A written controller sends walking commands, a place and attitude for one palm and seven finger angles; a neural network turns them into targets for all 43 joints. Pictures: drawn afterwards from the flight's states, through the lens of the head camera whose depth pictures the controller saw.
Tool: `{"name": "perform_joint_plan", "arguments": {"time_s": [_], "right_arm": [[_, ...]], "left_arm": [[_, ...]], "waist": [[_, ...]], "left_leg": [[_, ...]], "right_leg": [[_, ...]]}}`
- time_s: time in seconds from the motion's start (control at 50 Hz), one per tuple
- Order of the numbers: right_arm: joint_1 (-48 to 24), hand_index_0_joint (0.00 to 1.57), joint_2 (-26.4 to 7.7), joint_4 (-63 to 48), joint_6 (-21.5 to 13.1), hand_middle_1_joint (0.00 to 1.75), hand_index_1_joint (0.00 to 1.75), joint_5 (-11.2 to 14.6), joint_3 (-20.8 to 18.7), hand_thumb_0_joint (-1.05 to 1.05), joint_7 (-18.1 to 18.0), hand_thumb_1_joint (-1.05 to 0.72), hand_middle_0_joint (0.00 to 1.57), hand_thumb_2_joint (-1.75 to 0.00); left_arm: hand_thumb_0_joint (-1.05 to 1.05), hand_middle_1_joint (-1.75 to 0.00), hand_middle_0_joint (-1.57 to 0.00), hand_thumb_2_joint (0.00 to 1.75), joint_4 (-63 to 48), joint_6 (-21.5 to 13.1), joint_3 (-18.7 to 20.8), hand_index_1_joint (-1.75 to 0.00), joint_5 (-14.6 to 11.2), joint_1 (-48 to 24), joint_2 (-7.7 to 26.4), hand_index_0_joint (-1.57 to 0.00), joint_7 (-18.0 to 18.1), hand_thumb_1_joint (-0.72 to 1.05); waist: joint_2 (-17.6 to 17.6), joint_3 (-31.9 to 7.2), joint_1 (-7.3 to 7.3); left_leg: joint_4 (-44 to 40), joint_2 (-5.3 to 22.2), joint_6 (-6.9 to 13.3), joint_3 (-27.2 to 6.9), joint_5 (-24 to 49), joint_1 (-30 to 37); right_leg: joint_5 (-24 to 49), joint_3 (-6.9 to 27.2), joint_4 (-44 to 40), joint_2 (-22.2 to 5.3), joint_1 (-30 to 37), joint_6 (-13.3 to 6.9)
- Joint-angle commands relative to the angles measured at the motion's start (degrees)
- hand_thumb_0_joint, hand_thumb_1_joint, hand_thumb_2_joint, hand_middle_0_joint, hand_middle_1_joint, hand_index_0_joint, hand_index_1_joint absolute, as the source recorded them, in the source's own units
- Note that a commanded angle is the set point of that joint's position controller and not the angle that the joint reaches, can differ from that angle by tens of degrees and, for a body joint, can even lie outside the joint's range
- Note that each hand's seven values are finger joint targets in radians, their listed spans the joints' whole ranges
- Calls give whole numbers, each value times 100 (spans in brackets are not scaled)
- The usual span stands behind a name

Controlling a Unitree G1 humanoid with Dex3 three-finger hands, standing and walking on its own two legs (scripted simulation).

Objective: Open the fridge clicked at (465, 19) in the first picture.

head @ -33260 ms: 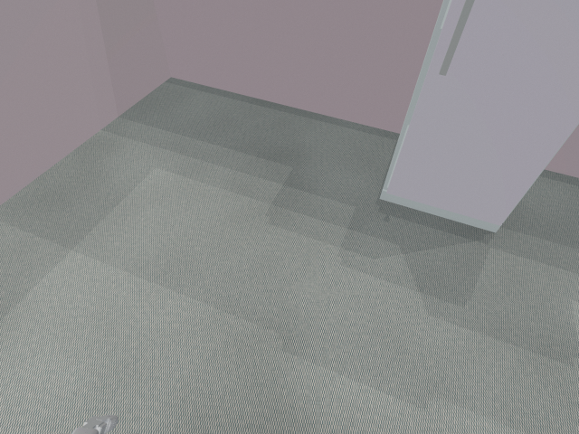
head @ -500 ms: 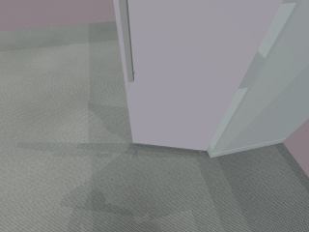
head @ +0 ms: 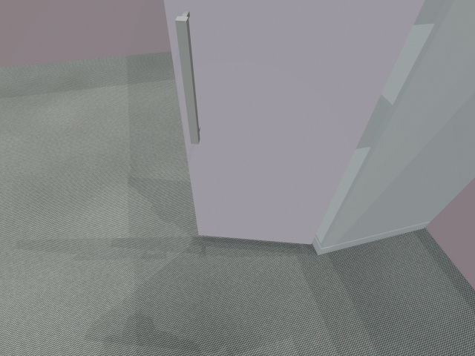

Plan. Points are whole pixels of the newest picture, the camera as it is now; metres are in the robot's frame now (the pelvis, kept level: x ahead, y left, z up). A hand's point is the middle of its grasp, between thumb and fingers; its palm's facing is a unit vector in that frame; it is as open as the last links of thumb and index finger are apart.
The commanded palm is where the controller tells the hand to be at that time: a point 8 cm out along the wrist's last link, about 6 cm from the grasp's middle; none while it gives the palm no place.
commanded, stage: let the arm hang, fingers relaxed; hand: left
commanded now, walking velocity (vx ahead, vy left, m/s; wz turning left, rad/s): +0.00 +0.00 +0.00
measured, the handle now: (191, 86) +0.68 +0.15 +0.09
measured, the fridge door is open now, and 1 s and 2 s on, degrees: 70 70 70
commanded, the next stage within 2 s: look to check the result in 0.02 s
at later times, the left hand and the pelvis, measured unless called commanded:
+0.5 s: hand out of the picture +0.08 +0.24 -0.16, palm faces -0.03 -0.95 -0.32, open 7.3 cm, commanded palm none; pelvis +0.02 -0.01 +0.00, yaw +0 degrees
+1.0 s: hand out of the picture +0.11 +0.22 -0.16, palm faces -0.04 -0.95 -0.31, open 7.3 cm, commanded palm none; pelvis +0.03 -0.02 +0.00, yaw +0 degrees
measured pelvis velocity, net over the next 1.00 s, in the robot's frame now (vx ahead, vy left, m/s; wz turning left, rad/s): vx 0.03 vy -0.02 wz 0.00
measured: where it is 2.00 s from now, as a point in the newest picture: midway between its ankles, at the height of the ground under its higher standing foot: outside the picture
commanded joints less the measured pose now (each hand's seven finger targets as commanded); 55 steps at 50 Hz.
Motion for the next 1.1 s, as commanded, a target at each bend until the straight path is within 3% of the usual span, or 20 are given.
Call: {"name": "perform_joint_plan", "arguments": {"time_s": [0.0, 0.12, 0.34, 0.42, 0.68, 0.84, 1.08], "right_arm": [[-88, 20, -1040, -230, -116, 30, 30, -24, -172, 0, -52, -90, 20, -90], [-156, 20, -1197, -227, -137, 30, 30, -1, -187, 0, -70, -90, 20, -90], [-286, 20, -1345, -159, -119, 30, 30, 12, -194, 0, -63, -90, 20, -90], [-296, 20, -1426, -173, -128, 30, 30, 16, -192, 0, -63, -90, 20, -90], [-430, 20, -1490, -168, -135, 30, 30, 10, -164, 0, -54, -90, 20, -90], [-421, 20, -1517, -193, -148, 30, 30, 7, -168, 0, -66, -90, 20, -90], [-404, 20, -1523, -172, -129, 30, 30, 11, -157, 0, -69, -90, 20, -90]], "left_arm": [[0, -30, -20, 90, -220, -93, 243, -30, 13, 11, 1095, -20, 60, 90], [0, -30, -20, 90, -193, -109, 263, -30, 12, -26, 1211, -20, 53, 90], [0, -30, -20, 90, -122, -101, 241, -30, 1, -148, 1383, -20, 41, 90], [0, -30, -20, 90, -123, -123, 240, -30, -1, -146, 1453, -20, 41, 90], [0, -30, -20, 90, -144, -132, 230, -30, -6, -284, 1538, -20, 43, 90], [0, -30, -20, 90, -179, -156, 245, -30, -6, -267, 1560, -20, 56, 90], [0, -30, -20, 90, -184, -142, 240, -30, -18, -302, 1562, -20, 58, 90]], "waist": [[225, -374, 45], [162, -519, 47], [39, -366, 23], [-8, -569, 23], [67, -417, 16], [72, -622, 8], [19, -496, 10]], "left_leg": [[-509, 786, -46, -826, 718, 326], [-481, 811, -39, -830, 1033, 548], [-602, 846, -49, -822, 896, 640], [-560, 850, -48, -812, 1109, 764], [-662, 858, -93, -790, 1224, 775], [-596, 878, -113, -748, 1520, 948], [-664, 895, -125, -719, 1360, 930]], "right_leg": [[502, 517, -406, -547, 26, -274], [696, 496, -462, -571, 130, -286], [630, 512, -625, -614, 91, -290], [878, 536, -620, -629, 210, -294], [1066, 546, -705, -659, 275, -292], [1482, 561, -664, -675, 413, -309], [1379, 592, -737, -651, 407, -311]]}}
